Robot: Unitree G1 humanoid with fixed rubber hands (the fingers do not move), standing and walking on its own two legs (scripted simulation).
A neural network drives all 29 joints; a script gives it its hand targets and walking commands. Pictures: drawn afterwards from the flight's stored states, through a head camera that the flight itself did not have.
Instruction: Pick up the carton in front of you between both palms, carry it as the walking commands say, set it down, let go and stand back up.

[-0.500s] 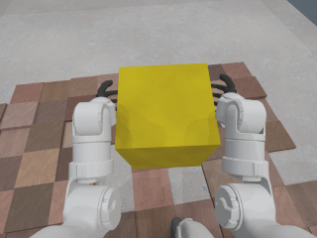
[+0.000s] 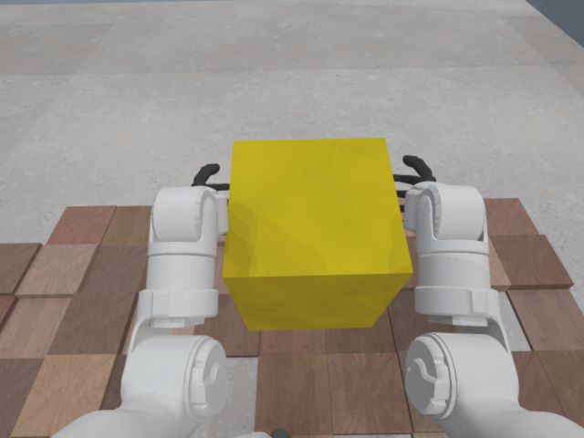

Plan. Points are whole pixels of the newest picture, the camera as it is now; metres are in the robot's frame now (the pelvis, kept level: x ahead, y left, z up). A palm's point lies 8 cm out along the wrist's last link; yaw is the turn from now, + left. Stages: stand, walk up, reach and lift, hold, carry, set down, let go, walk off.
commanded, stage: carry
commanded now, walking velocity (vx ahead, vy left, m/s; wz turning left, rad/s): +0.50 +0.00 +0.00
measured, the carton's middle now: (309, 244) +0.39 +0.02 +0.04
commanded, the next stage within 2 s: none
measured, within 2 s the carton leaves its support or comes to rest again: neither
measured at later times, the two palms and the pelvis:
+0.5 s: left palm (277, 84) +0.65 +0.09 +0.15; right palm (438, 80) +0.66 -0.20 +0.16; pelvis +0.26 -0.05 +0.01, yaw +0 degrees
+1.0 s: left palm (269, 40) +0.91 +0.13 +0.12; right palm (393, 38) +0.90 -0.15 +0.13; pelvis +0.54 +0.00 +0.00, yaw -1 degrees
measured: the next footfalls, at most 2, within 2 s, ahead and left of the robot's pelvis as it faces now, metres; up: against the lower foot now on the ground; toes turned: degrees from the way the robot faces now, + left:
right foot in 0.40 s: +0.38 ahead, -0.14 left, +0.01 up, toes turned -5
left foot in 0.86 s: +0.63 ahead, +0.06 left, -0.01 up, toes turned +5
